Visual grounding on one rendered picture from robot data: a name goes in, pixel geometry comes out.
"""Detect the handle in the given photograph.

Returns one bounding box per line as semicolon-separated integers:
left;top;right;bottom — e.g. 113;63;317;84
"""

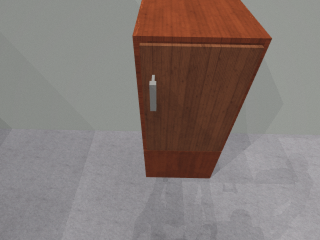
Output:
149;75;157;111

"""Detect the cupboard door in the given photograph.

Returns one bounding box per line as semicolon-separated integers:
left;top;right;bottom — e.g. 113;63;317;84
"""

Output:
139;43;264;152

